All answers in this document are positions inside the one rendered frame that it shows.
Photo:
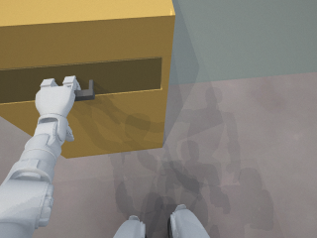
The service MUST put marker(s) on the handle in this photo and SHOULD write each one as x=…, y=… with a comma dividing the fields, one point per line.
x=85, y=94

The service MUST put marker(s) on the right robot shin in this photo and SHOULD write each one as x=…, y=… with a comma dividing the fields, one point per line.
x=180, y=207

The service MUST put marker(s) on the cabinet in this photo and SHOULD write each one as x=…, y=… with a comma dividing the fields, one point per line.
x=48, y=32

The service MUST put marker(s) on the robot left hand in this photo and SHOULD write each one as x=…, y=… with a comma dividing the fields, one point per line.
x=54, y=99

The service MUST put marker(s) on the robot shin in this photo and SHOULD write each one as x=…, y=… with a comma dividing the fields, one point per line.
x=133, y=217
x=180, y=207

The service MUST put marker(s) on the left robot upper arm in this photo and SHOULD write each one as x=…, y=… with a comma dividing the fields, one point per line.
x=25, y=205

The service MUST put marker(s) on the left robot shin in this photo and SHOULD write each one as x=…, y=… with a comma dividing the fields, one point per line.
x=133, y=217

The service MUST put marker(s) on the drawer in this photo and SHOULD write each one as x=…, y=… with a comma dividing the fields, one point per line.
x=19, y=84

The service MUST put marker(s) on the left robot forearm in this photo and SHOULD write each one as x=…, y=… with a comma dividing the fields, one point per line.
x=41, y=151

